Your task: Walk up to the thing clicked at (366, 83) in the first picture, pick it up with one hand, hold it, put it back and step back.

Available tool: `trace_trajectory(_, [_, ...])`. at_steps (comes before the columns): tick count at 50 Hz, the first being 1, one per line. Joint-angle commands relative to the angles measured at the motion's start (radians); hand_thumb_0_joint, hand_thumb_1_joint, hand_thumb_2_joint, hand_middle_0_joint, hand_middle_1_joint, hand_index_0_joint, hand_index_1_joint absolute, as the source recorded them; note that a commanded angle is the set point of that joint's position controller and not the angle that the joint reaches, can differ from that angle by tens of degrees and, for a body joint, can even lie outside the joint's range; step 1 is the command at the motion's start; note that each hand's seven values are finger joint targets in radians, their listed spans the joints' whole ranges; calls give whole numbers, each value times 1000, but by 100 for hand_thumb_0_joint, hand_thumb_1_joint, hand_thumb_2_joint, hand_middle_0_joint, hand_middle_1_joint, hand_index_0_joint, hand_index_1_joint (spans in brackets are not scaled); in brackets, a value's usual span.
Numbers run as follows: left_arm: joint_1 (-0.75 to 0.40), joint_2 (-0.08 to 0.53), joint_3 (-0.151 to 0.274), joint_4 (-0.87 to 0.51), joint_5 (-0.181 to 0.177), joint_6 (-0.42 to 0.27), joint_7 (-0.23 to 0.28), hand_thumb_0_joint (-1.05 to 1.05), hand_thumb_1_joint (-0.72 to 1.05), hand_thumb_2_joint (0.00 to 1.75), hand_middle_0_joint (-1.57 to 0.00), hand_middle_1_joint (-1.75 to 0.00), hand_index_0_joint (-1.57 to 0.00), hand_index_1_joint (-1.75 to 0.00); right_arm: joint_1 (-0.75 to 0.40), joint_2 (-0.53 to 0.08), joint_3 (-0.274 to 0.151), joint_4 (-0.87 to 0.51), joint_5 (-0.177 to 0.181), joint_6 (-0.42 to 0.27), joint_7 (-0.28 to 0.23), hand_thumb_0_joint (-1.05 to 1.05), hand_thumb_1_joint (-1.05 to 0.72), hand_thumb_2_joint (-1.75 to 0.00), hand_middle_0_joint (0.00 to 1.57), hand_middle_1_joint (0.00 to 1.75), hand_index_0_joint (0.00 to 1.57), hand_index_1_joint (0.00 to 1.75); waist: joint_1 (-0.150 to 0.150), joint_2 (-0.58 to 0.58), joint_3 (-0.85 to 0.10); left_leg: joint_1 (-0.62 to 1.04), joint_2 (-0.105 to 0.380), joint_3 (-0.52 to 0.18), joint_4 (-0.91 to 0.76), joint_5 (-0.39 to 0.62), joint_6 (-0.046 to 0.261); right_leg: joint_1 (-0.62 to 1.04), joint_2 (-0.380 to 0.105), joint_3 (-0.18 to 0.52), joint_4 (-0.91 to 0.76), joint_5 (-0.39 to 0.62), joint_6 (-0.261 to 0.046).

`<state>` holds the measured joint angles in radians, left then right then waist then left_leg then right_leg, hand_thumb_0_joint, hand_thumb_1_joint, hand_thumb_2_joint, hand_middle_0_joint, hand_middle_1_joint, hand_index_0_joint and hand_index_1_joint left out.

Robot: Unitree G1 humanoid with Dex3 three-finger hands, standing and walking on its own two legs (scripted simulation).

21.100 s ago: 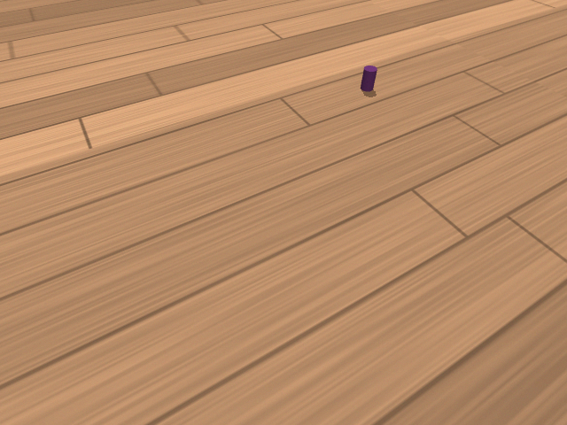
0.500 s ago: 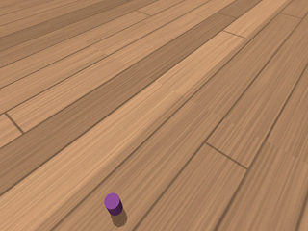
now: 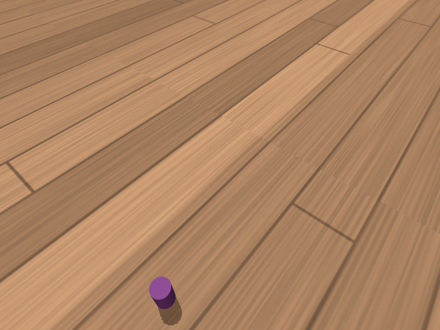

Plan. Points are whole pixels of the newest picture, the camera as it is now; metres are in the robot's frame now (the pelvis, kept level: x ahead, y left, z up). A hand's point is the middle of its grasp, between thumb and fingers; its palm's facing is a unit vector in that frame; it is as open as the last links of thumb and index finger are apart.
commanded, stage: go down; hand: left
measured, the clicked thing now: (162, 293) +0.39 +0.24 -0.71
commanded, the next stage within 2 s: none
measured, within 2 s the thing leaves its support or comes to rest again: neither
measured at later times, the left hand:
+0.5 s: hand out of the picture +0.15 +0.27 -0.18, palm faces +0.03 -0.93 -0.36, open 15.0 cm
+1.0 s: hand out of the picture +0.15 +0.29 -0.20, palm faces +0.06 -0.93 -0.37, open 16.5 cm
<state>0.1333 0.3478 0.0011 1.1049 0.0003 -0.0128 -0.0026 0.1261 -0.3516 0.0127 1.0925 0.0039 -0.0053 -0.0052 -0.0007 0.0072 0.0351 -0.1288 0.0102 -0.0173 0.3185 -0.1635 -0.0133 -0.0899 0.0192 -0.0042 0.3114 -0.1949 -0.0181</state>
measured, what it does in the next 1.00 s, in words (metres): lowers itself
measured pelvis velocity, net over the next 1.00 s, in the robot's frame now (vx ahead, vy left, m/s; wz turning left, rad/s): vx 0.00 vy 0.02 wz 0.00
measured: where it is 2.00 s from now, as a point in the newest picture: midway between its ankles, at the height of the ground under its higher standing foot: outside the picture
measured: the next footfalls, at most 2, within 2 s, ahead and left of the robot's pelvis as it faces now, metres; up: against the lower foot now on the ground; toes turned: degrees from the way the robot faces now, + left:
none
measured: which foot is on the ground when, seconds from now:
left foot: down 0.00-1.00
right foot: down 0.00-1.00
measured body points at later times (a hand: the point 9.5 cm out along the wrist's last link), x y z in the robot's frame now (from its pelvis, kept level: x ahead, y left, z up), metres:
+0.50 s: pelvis +0.00 +0.02 -0.05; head +0.06 +0.02 +0.40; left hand +0.15 +0.32 -0.16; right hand +0.13 -0.25 -0.15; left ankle +0.01 +0.13 -0.75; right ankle -0.02 -0.11 -0.75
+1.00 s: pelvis +0.00 +0.02 -0.09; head +0.08 +0.04 +0.35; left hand +0.15 +0.34 -0.18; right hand +0.16 -0.23 -0.16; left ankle +0.01 +0.13 -0.75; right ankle -0.02 -0.11 -0.75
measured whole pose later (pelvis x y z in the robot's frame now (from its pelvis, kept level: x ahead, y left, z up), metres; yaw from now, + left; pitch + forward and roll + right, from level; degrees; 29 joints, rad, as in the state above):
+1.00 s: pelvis +0.00 +0.02 -0.09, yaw +0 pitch +17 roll -3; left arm 0.31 0.35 0.22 0.35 0.03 0.28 -0.04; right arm 0.24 -0.23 0.00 0.53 0.01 -0.16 -0.07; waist -0.04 0.01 -0.14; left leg -0.88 0.01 -0.05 1.11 -0.52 0.01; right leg -0.81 0.03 -0.04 1.05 -0.54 0.00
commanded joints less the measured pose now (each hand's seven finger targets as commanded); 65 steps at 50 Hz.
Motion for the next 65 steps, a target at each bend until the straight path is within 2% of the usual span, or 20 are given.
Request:
trace_trajectory(1, [-312,191,117,-147,-29,-68,41,0,60,74,0,-32,-3,-27,44,-108,-19,-225,55,-68,-43,0,-99,-92,20,30,20,30,-71,-52,-20,-107,-32,49,72,-61,38,-199,-19,0,32,-15,9])
trace_trajectory(2, [-231,197,135,-84,-23,-48,31,0,52,66,-1,-24,-3,-21,50,-106,-29,-256,55,-58,-44,0,-98,-92,20,30,20,30,-38,-61,-19,-148,-26,52,109,-40,40,-213,-22,-6,64,-15,8])
trace_trajectory(4, [-351,289,177,-195,13,-58,22,0,36,70,0,-40,-3,-37,83,-104,-58,-292,43,-66,-57,0,-105,-94,20,30,20,30,-22,-37,-183,-140,-29,47,159,13,42,-199,-29,8,128,56,11])
trace_trajectory(7, [-124,239,206,-50,76,-13,-11,0,23,65,0,-52,-3,-47,117,-97,-85,-337,17,-72,-43,0,-98,-92,20,30,20,30,0,-40,-238,-239,-40,39,255,54,40,-229,-28,8,226,117,6])
trace_trajectory(9, [-100,253,234,-164,94,13,-11,0,15,57,0,-47,-1,-42,108,-89,-92,-402,22,-76,-41,0,-91,-90,20,30,20,30,40,44,-311,-203,-47,41,242,80,26,-185,-21,7,227,109,-6])
trace_trajectory(11, [-69,213,227,-219,90,66,0,0,2,42,-1,-32,-3,-30,90,-75,-87,-449,24,-74,-40,0,-90,-90,20,30,20,30,40,48,-276,-227,-44,36,235,62,22,-210,-13,2,211,70,-7])
trace_trajectory(12, [-75,169,202,-218,85,97,4,0,-2,34,-2,-24,-3,-22,75,-73,-82,-470,28,-78,-39,0,-88,-89,20,30,20,30,19,33,-228,-246,-38,33,238,35,22,-248,-7,-4,213,42,-8])
trace_trajectory(14, [-146,187,200,-263,86,133,7,0,-14,48,-1,-40,-4,-38,49,-76,-81,-506,27,-90,-38,0,-88,-89,20,30,20,30,4,16,-163,-306,-27,24,265,-38,21,-330,0,-12,236,-41,-8])
trace_trajectory(15, [-152,180,193,-300,81,142,5,0,-18,56,-1,-48,-4,-46,44,-72,-80,-518,29,-98,-36,0,-89,-89,20,30,20,30,0,16,-159,-326,-22,22,281,-73,21,-357,3,-15,255,-78,-9])
trace_trajectory(19, [-60,158,217,-393,75,164,6,0,-37,36,-3,-33,-4,-31,108,-65,-86,-550,26,-124,-39,0,-82,-88,20,30,20,30,-13,-2,-244,-340,-13,14,355,-20,27,-381,10,-20,340,-26,-4])
trace_trajectory(22, [-118,180,224,-548,73,155,8,0,-41,29,-4,-26,-5,-26,117,-61,-91,-564,22,-145,-43,0,-81,-88,20,30,20,30,-28,38,-306,-352,-4,5,422,30,23,-430,10,-19,415,20,-3])
trace_trajectory(25, [-44,180,240,-611,71,161,11,0,-42,39,-4,-37,-5,-36,118,-55,-92,-582,20,-161,-49,0,-83,-88,20,30,20,30,-30,50,-324,-372,0,1,466,31,22,-482,10,-18,463,6,-3])
trace_trajectory(31, [82,193,251,-755,67,221,2,0,-41,28,-5,-25,-5,-25,115,-61,-89,-613,15,-170,-65,0,-81,-87,20,30,20,30,-31,99,-364,-369,6,-15,517,112,18,-512,10,-27,516,40,-5])
trace_trajectory(32, [91,182,250,-768,62,235,0,0,-40,36,-4,-33,-6,-33,110,-57,-85,-622,14,-171,-68,0,-83,-88,20,30,20,30,-34,95,-345,-385,7,-17,523,93,17,-524,11,-29,518,25,-3])
trace_trajectory(35, [135,171,245,-800,59,270,-1,0,-41,22,-5,-20,-6,-20,116,-50,-81,-634,15,-179,-77,0,-80,-87,20,30,20,30,-43,70,-344,-415,7,-19,554,100,25,-538,10,-32,532,39,0])
trace_trajectory(42, [184,171,270,-857,46,294,-8,0,-45,18,-6,-18,-6,-18,118,-44,-79,-671,12,-195,-84,0,-82,-88,20,30,20,30,-37,73,-341,-493,10,-32,604,78,25,-604,12,-43,595,1,-6])
trace_trajectory(49, [205,205,341,-884,28,246,-21,0,-44,15,-6,-16,-7,-15,120,-41,-84,-682,6,-210,-78,0,-86,-89,20,30,20,30,-28,76,-395,-566,6,-28,699,99,32,-660,10,-38,676,37,-5])
trace_trajectory(58, [242,252,451,-817,-24,86,-93,0,-42,12,-6,-14,-8,-13,96,-45,-90,-684,-1,-228,-46,0,-89,-89,20,30,20,30,-5,70,-430,-745,-6,-18,840,-24,40,-805,8,-26,808,-44,-7])
trace_trajectory(63, [-121,343,506,-723,-58,-116,-166,0,-48,11,-7,-15,-9,-13,50,-73,-95,-651,-4,-259,-40,0,-93,-90,20,30,20,30,-51,64,-405,-1000,-5,-18,987,-331,46,-1077,3,-7,954,-308,-7])
trace_trajectory(65, [-195,382,525,-708,-86,-196,-208,0,-60,10,-9,-17,-11,-16,46,-87,-95,-637,-5,-270,-44,0,-89,-89,20,30,20,30,-46,93,-432,-1044,3,-31,1011,-445,42,-1146,0,14,992,-418,-5])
